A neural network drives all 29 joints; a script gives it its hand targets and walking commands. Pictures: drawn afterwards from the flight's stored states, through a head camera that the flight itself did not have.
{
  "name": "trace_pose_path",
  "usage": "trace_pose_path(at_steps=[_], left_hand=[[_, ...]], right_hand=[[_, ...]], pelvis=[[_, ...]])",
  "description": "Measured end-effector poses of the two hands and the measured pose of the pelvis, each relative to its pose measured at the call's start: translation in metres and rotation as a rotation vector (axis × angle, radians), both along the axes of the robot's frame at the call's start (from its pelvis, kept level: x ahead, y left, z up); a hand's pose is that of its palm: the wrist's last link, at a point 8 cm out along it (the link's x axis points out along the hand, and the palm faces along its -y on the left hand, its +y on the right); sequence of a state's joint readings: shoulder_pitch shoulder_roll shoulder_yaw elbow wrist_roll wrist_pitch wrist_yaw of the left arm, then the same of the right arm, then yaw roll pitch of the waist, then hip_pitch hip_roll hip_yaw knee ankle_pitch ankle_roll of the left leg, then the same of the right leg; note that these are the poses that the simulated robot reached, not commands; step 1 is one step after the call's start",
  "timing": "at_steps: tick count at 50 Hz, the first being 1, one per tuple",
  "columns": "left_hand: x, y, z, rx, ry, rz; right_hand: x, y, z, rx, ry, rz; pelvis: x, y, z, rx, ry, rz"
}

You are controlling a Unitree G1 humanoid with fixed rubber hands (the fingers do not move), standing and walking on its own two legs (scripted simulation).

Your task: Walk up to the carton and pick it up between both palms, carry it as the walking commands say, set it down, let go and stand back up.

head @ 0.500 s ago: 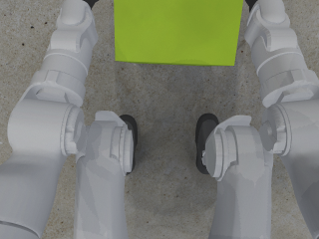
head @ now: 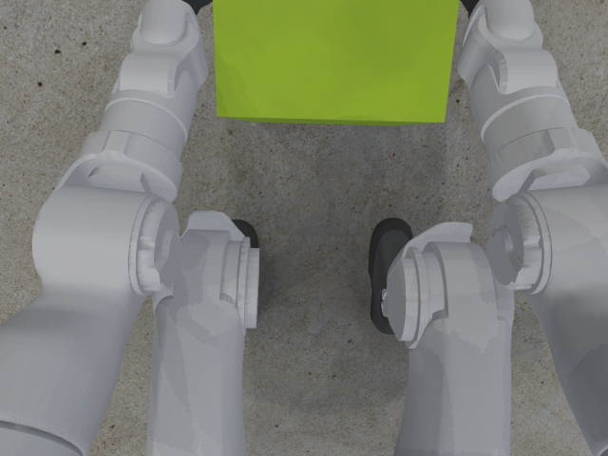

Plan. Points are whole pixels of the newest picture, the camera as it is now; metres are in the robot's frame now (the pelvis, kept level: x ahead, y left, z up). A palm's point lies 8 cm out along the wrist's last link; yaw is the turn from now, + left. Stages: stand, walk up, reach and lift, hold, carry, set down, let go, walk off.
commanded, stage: reach and lift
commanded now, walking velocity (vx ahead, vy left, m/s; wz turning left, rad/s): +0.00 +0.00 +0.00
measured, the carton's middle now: (328, 34) +0.52 +0.00 -0.25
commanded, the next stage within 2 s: none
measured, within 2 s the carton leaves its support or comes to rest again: leaves its support in 0.38 s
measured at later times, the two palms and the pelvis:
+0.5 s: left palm (169, 1) +0.52 +0.15 -0.16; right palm out of the picture +0.55 -0.15 -0.14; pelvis +0.01 +0.01 -0.01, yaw +1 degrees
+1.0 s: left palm out of the picture +0.53 +0.15 -0.10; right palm out of the picture +0.54 -0.14 -0.09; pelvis +0.01 +0.00 +0.03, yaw +0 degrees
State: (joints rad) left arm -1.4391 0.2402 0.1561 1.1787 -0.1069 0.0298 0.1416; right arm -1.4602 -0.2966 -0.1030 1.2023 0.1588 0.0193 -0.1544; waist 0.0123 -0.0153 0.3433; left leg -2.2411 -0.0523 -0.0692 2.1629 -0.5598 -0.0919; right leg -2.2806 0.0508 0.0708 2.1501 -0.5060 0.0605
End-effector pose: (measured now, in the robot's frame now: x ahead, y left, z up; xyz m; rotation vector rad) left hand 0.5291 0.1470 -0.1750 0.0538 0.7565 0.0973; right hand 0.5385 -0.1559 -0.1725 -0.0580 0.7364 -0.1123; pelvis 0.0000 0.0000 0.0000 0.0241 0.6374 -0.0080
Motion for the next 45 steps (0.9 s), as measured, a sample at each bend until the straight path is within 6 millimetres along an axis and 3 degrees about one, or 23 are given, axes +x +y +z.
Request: trace_pose_path(at_steps=[8,17,25,34,45], left_hand=[[-0.003,0.010,0.001,0.002,0.017,-0.011],[-0.001,0.008,0.004,-0.002,0.035,-0.019],[-0.005,0.002,0.017,0.005,0.007,0.009],[-0.004,-0.005,0.040,0.000,-0.020,0.006],[0.002,0.004,0.071,0.011,-0.035,0.024]], right_hand=[[0.009,0.011,0.007,0.046,-0.002,-0.002],[-0.003,0.009,0.005,0.043,0.038,0.025],[0.008,0.009,0.030,0.063,-0.055,-0.027],[0.003,0.001,0.052,0.060,-0.083,-0.042],[0.007,0.009,0.074,0.081,-0.096,-0.044]], pelvis=[[0.005,0.003,-0.009,-0.009,0.001,0.000],[0.012,0.007,-0.007,-0.013,0.038,0.010],[0.010,0.006,-0.005,-0.010,0.038,0.018],[0.004,0.002,0.009,0.000,0.016,0.010],[0.006,0.001,0.025,0.015,0.020,-0.004]])
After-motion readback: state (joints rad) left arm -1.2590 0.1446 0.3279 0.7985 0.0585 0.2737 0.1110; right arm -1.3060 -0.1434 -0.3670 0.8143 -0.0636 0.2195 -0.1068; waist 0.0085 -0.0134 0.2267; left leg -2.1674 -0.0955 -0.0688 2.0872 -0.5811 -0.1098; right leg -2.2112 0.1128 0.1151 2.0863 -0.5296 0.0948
